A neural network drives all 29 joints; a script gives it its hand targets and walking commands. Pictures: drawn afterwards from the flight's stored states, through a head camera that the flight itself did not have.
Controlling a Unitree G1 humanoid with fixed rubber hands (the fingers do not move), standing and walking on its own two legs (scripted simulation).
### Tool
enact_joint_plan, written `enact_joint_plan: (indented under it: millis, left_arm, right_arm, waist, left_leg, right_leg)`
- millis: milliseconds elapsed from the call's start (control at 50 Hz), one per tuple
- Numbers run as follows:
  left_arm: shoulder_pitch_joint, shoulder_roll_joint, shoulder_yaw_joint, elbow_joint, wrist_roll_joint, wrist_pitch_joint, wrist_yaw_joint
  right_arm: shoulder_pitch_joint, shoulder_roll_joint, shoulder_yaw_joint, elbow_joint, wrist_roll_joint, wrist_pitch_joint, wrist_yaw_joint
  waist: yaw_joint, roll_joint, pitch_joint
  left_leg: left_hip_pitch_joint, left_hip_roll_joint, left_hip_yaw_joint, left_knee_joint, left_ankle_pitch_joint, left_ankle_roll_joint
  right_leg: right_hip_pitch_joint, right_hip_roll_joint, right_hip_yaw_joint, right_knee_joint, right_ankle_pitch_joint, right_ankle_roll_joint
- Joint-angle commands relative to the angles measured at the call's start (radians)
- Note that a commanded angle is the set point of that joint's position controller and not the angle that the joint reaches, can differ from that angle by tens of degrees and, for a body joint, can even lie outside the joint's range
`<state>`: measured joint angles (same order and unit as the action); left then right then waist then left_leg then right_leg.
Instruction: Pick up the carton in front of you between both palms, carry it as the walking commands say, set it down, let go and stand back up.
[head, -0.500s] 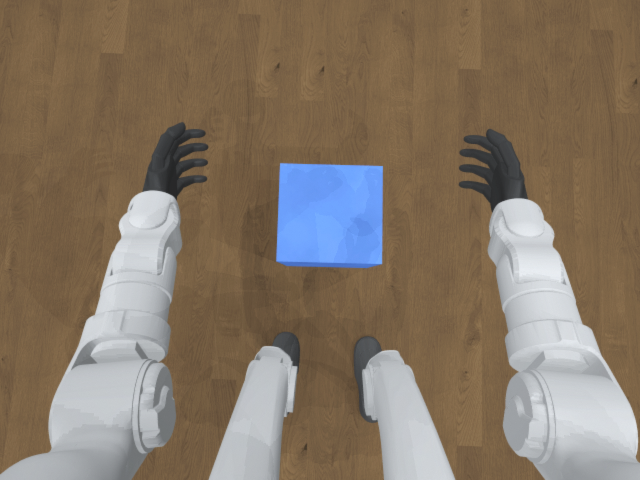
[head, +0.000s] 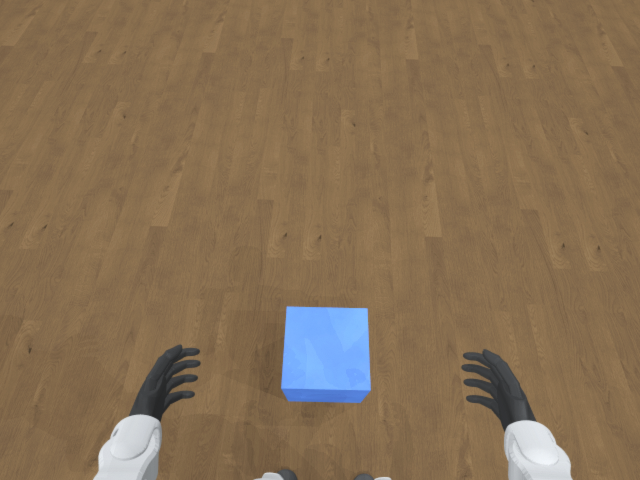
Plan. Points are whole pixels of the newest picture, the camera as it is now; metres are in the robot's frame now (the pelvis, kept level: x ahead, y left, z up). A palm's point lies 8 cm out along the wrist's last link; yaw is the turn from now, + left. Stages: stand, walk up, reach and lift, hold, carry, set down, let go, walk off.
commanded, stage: let go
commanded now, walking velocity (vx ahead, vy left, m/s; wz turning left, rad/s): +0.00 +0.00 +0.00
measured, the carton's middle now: (325, 357) +0.40 +0.00 -0.64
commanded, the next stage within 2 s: stand in 0.56 s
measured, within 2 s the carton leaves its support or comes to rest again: neither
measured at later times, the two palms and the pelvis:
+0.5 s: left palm (131, 459) +0.16 +0.23 -0.05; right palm (542, 465) +0.16 -0.23 -0.05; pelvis +0.00 +0.00 +0.01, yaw +0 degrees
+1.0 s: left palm (82, 479) +0.14 +0.29 -0.08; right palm (581, 479) +0.15 -0.29 -0.07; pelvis +0.01 +0.00 +0.01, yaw +0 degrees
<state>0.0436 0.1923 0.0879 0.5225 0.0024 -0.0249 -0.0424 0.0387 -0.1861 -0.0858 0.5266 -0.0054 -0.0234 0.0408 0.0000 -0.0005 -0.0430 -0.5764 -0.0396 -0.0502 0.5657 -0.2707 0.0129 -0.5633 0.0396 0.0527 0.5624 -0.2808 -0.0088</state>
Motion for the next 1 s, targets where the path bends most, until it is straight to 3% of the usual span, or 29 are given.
enact_joint_plan:
  millis: [0,180,280,540,560,580,640,760,980]
  left_arm:
    - [0.087,0.092,0.005,-0.123,-0.007,-0.017,0.000]
    - [0.145,0.107,-0.023,-0.177,-0.004,0.072,-0.025]
    - [0.123,0.111,-0.016,-0.188,0.010,0.134,-0.035]
    - [0.125,0.110,-0.013,-0.206,0.020,0.168,-0.031]
    - [0.116,0.249,0.019,-0.065,0.021,0.121,0.028]
    - [0.145,0.251,0.012,-0.056,0.030,0.096,0.053]
    - [0.116,0.212,-0.006,-0.020,0.040,0.061,0.061]
    - [0.121,0.243,-0.007,0.072,0.036,0.034,0.060]
    - [0.116,0.286,-0.018,0.180,0.034,0.017,0.067]
  right_arm:
    - [0.084,-0.100,-0.010,-0.128,0.005,-0.018,0.004]
    - [0.144,-0.111,0.022,-0.178,0.006,0.071,0.029]
    - [0.127,-0.117,0.019,-0.189,-0.003,0.132,0.035]
    - [0.127,-0.111,0.012,-0.209,-0.015,0.168,0.033]
    - [0.099,-0.231,-0.006,-0.055,-0.025,0.118,-0.027]
    - [0.127,-0.234,-0.008,-0.049,-0.030,0.093,-0.048]
    - [0.117,-0.218,0.007,0.008,-0.037,0.057,-0.057]
    - [0.104,-0.245,0.015,0.086,-0.036,0.028,-0.058]
    - [0.102,-0.300,0.020,0.188,-0.032,0.012,-0.068]
  waist:
    - [-0.002,0.005,-0.283]
    - [0.000,0.000,0.029]
    - [-0.003,-0.009,0.127]
    - [0.000,-0.001,0.114]
    - [0.026,-0.031,0.082]
    - [0.010,-0.036,0.064]
    - [0.001,0.002,0.033]
    - [0.008,0.005,-0.023]
    - [0.000,0.008,-0.007]
  left_leg:
    - [0.373,0.013,0.007,-0.093,0.404,-0.035]
    - [0.439,0.011,0.031,-0.201,0.155,-0.029]
    - [0.461,0.008,0.039,-0.196,0.084,-0.027]
    - [0.511,0.007,0.035,-0.178,0.171,-0.025]
    - [0.364,0.057,-0.001,-0.126,0.141,-0.045]
    - [0.394,0.065,-0.007,-0.117,0.131,-0.039]
    - [0.374,0.076,-0.035,-0.131,0.041,-0.026]
    - [0.399,0.097,-0.055,-0.114,0.226,-0.012]
    - [0.432,0.116,-0.074,-0.136,0.307,-0.003]
  right_leg:
    - [0.314,-0.005,-0.020,-0.097,0.389,0.028]
    - [0.409,-0.013,-0.032,-0.213,0.158,0.019]
    - [0.411,-0.017,-0.037,-0.218,0.071,0.009]
    - [0.473,-0.011,-0.034,-0.186,0.178,0.018]
    - [0.369,-0.058,-0.005,-0.170,0.141,0.038]
    - [0.364,-0.072,0.021,-0.169,0.136,0.030]
    - [0.339,-0.078,0.051,-0.167,0.033,0.014]
    - [0.384,-0.091,0.053,-0.135,0.228,0.011]
    - [0.413,-0.102,0.062,-0.147,0.291,0.003]
